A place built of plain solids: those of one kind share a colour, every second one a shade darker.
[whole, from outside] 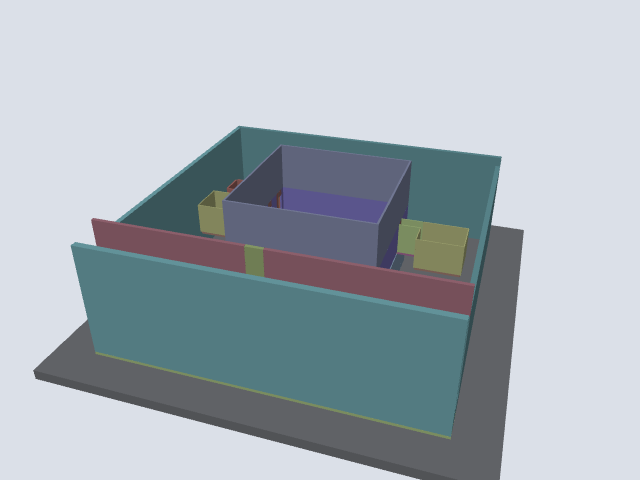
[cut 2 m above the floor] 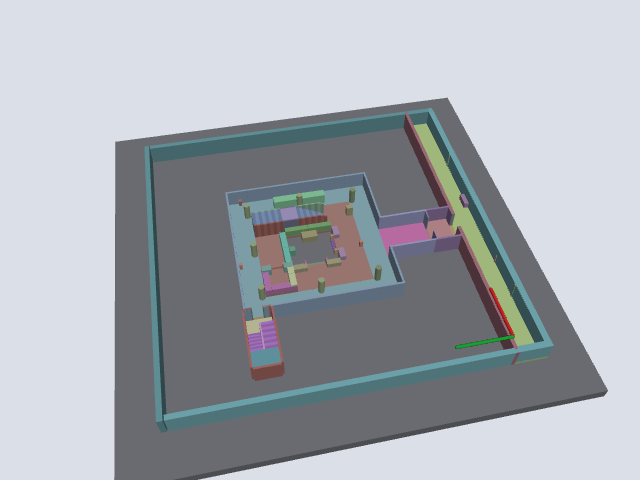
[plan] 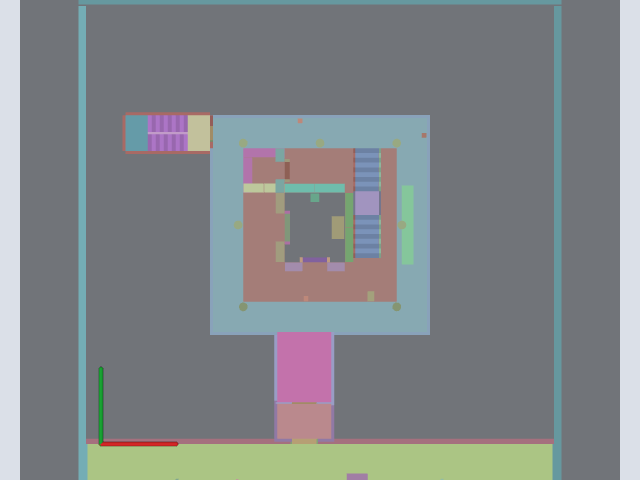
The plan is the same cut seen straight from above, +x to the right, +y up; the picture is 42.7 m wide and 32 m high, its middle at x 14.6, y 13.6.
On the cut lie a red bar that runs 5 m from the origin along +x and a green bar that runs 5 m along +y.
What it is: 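An atrium hotel of the 1970s and 80s; a ring 29.2 m square round a void of 10.2 m, galleries of 2.02 m, storeys of 3.55 m, the hall 11.8 m high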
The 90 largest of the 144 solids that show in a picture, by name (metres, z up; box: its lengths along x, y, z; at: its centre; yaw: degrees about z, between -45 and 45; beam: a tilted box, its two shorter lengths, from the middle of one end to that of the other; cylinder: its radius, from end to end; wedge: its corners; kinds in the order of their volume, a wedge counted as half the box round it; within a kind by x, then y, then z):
{
 "far_1": {"box": [0.5, 29.2, 10.7], "at": [-1.25, 14.6, 5.3]},
 "far_2": {"box": [0.6, 3.0, 1.78], "at": [-1.2, -1.5, 1.12]},
 "far_3": {"box": [32.2, 0.6, 11.26], "at": [14.6, -2.7, 5.86]},
 "far_4": {"box": [32.2, 0.5, 10.69], "at": [14.6, 29.55, 5.29]},
 "far_5": {"box": [0.6, 3.0, 1.78], "at": [30.4, -1.5, 1.12]},
 "far_6": {"box": [0.5, 29.2, 9.72], "at": [30.45, 14.6, 4.81]},
 "wall_street_1": {"box": [14.24, 0.35, 12.41], "at": [5.62, 0.17, 6.15]},
 "wall_street_2": {"box": [16.34, 0.35, 12.41], "at": [22.53, 0.17, 6.15]},
 "wall_void_walls_1": {"box": [0.2, 14.67, 5.13], "at": [7.37, 14.6, 9.56]},
 "wall_void_walls_2": {"box": [14.67, 0.2, 5.13], "at": [14.6, 7.37, 9.56]},
 "wall_void_walls_3": {"box": [14.67, 0.2, 5.13], "at": [14.6, 21.84, 9.56]},
 "wall_void_walls_4": {"box": [0.2, 14.67, 5.13], "at": [21.84, 14.6, 9.56]},
 "wall_under_1": {"box": [0.2, 2.22, 3.55], "at": [7.37, 8.37, 1.73]},
 "wall_under_2": {"box": [0.2, 10.23, 3.55], "at": [7.37, 14.6, 1.73]},
 "wall_under_3": {"box": [4.49, 0.2, 3.55], "at": [9.51, 7.37, 1.73]},
 "wall_under_4": {"box": [14.67, 0.2, 3.55], "at": [14.6, 21.84, 1.73]},
 "wall_under_5": {"box": [6.59, 0.2, 3.55], "at": [18.64, 7.37, 1.73]},
 "wall_under_6": {"box": [0.2, 2.22, 3.55], "at": [21.84, 8.37, 1.73]},
 "wall_under_7": {"box": [0.2, 10.23, 3.55], "at": [21.84, 14.6, 1.73]},
 "wall_under_8": {"box": [0.2, 2.22, 3.55], "at": [21.84, 20.83, 1.73]},
 "floor_under_1": {"box": [2.02, 10.24, 0.34], "at": [8.47, 14.6, 0.12]},
 "floor_under_2": {"box": [14.27, 2.02, 0.34], "at": [14.6, 8.47, 0.12]},
 "floor_under_3": {"box": [14.27, 2.02, 0.34], "at": [14.6, 20.73, 0.12]},
 "floor_under_4": {"box": [2.02, 10.24, 0.34], "at": [20.73, 14.6, 0.12]},
 "floor_street_1": {"box": [32.2, 3.0, 0.34], "at": [14.6, -1.5, 0.12]},
 "floor_hall_1": {"box": [2.78, 2.64, 0.34], "at": [10.87, 10.8, 0.12]},
 "floor_hall_2": {"box": [2.78, 4.63, 0.34], "at": [10.87, 14.43, 0.12]},
 "floor_hall_3": {"box": [2.78, 2.98, 0.66], "at": [10.87, 18.23, 0.28]},
 "floor_hall_4": {"box": [4.01, 2.64, 0.34], "at": [14.26, 10.8, 0.12]},
 "floor_hall_5": {"box": [4.01, 2.98, 0.34], "at": [14.26, 18.23, 0.12]},
 "floor_hall_6": {"box": [3.46, 2.64, 0.34], "at": [17.99, 10.8, 0.12]},
 "floor_hall_7": {"box": [3.46, 4.63, 0.34], "at": [17.99, 14.43, 0.12]},
 "floor_hall_8": {"box": [3.46, 2.98, 0.34], "at": [17.99, 18.23, 0.12]},
 "wall_esc_shaft_1": {"box": [0.2, 2.38, 7.1], "at": [1.53, 20.73, 3.5]},
 "wall_esc_shaft_2": {"box": [5.63, 0.2, 7.1], "at": [4.45, 19.44, 3.5]},
 "wall_esc_shaft_3": {"box": [5.63, 0.2, 7.1], "at": [4.45, 22.01, 3.5]},
 "wall_gal_1": {"box": [0.2, 1.48, 3.27], "at": [7.37, 18.98, 5.42]},
 "wall_gal_2": {"box": [14.67, 0.2, 3.27], "at": [14.6, 21.84, 5.42]},
 "wall_gal_3": {"box": [0.2, 7.81, 3.27], "at": [21.84, 13.39, 5.42]},
 "tread_open_1": {"box": [1.57, 0.32, 1.76], "at": [17.74, 14.79, 0.83]},
 "tread_open_2": {"box": [1.57, 0.32, 1.93], "at": [17.74, 15.11, 0.92]},
 "tread_open_3": {"box": [1.57, 0.32, 2.29], "at": [17.74, 17.01, 1.09]},
 "tread_open_4": {"box": [1.57, 0.32, 2.47], "at": [17.74, 17.32, 1.18]},
 "tread_open_5": {"box": [1.57, 0.32, 2.64], "at": [17.74, 17.64, 1.27]},
 "tread_open_6": {"box": [1.57, 0.32, 2.82], "at": [17.74, 17.96, 1.36]},
 "tread_open_7": {"box": [1.57, 0.32, 3.0], "at": [17.74, 18.28, 1.45]},
 "tread_open_8": {"box": [1.57, 0.32, 3.18], "at": [17.74, 18.6, 1.54]},
 "tread_open_9": {"box": [1.57, 0.32, 3.35], "at": [17.74, 18.92, 1.63]},
 "tread_open_10": {"box": [1.57, 0.32, 3.53], "at": [17.74, 19.24, 1.72]},
 "tread_open_11": {"box": [1.57, 0.32, 3.71], "at": [17.74, 19.56, 1.8]},
 "floor_room_bed_1": {"box": [4.56, 3.68, 0.34], "at": [2.73, 16.55, 3.67]},
 "floor_room_bed_2": {"box": [4.56, 3.68, 0.34], "at": [26.47, 16.55, 3.67]},
 "wall_room_bed_1": {"box": [0.1, 3.88, 3.27], "at": [0.4, 16.55, 5.42]},
 "wall_room_bed_2": {"box": [4.66, 0.1, 3.27], "at": [2.68, 18.43, 5.42]},
 "wall_room_bed_3": {"box": [4.76, 0.1, 3.27], "at": [2.73, 14.66, 5.42]},
 "wall_room_bed_4": {"box": [4.76, 0.1, 3.27], "at": [26.47, 14.66, 5.42]},
 "wall_room_bed_5": {"box": [4.66, 0.1, 3.27], "at": [26.52, 18.43, 5.42]},
 "wall_room_bed_6": {"box": [0.1, 3.88, 3.27], "at": [28.8, 16.55, 5.42]},
 "floor_esc_half_1": {"box": [1.49, 2.38, 2.11], "at": [2.38, 20.73, 1.01]},
 "wall_passage_1": {"box": [0.2, 4.88, 3.55], "at": [11.65, 5.02, 1.73]},
 "wall_passage_2": {"box": [0.2, 4.88, 3.55], "at": [15.45, 5.02, 1.73]},
 "column_1": {"cylinder": 0.29, "from": [9.14, 14.6, 0.24], "to": [9.14, 14.6, 3.5]},
 "column_2": {"cylinder": 0.29, "from": [9.48, 9.14, 0.24], "to": [9.48, 9.14, 3.5]},
 "column_3": {"cylinder": 0.29, "from": [9.48, 20.06, 0.24], "to": [9.48, 20.06, 3.5]},
 "column_4": {"cylinder": 0.29, "from": [14.6, 20.06, 0.24], "to": [14.6, 20.06, 3.5]},
 "column_5": {"cylinder": 0.29, "from": [19.72, 9.14, 0.24], "to": [19.72, 9.14, 3.5]},
 "column_6": {"cylinder": 0.29, "from": [19.72, 20.06, 0.24], "to": [19.72, 20.06, 3.5]},
 "column_7": {"cylinder": 0.29, "from": [20.06, 14.6, 0.24], "to": [20.06, 14.6, 3.5]},
 "tread_esc_1": {"box": [0.27, 1.11, 2.92], "at": [4.32, 20.09, 1.41]},
 "tread_esc_2": {"box": [0.27, 1.11, 3.08], "at": [4.58, 20.09, 1.49]},
 "tread_esc_3": {"box": [0.27, 1.11, 3.24], "at": [4.85, 20.09, 1.57]},
 "tread_esc_4": {"box": [0.27, 1.11, 3.4], "at": [5.11, 20.09, 1.65]},
 "tread_esc_5": {"box": [0.27, 1.11, 3.56], "at": [5.38, 20.09, 1.73]},
 "tread_esc_6": {"box": [0.27, 1.11, 3.72], "at": [5.65, 20.09, 1.81]},
 "floor_passage_1": {"box": [3.6, 4.69, 0.34], "at": [13.55, 5.12, 0.12]},
 "wallover_street_1": {"box": [1.63, 0.35, 9.57], "at": [13.55, 0.17, 7.57]},
 "floor_open_1": {"box": [1.58, 1.58, 2.11], "at": [17.74, 16.06, 1.01]},
 "block_desk_1": {"box": [0.79, 5.28, 1.19], "at": [20.44, 14.6, 0.83]},
 "wall_vestibule_1": {"box": [0.2, 2.73, 3.55], "at": [11.65, 1.52, 1.73]},
 "wall_vestibule_2": {"box": [0.2, 2.73, 3.55], "at": [15.45, 1.52, 1.73]},
 "floor_vestibule_1": {"box": [3.6, 2.34, 0.34], "at": [13.55, 1.52, 0.12]},
 "block_planter_dais_1": {"box": [0.6, 2.35, 0.65], "at": [9.78, 17.92, 0.89]},
 "block_planter_dais_2": {"box": [2.77, 0.6, 0.65], "at": [10.87, 19.42, 0.89]},
 "block_planter_pitN_1": {"box": [1.98, 0.58, 0.86], "at": [13.26, 17.05, 0.67]},
 "block_planter_pitN_2": {"box": [1.98, 0.58, 0.86], "at": [15.26, 17.05, 0.67]},
 "block_planter_pitE_1": {"box": [0.54, 2.29, 0.76], "at": [16.55, 13.28, 0.62]},
 "block_planter_pitE_2": {"box": [0.54, 2.29, 0.76], "at": [16.55, 15.59, 0.62]},
 "block_esc_spine_1": {"box": [2.68, 0.15, 4.65], "at": [4.45, 20.73, 2.56]},
 "floor_esc_foot_1": {"box": [1.49, 2.38, 0.34], "at": [6.52, 20.73, 0.12]},
 "sofa_pit_1": {"box": [0.83, 1.52, 0.77], "at": [15.81, 14.43, 0.34]}
}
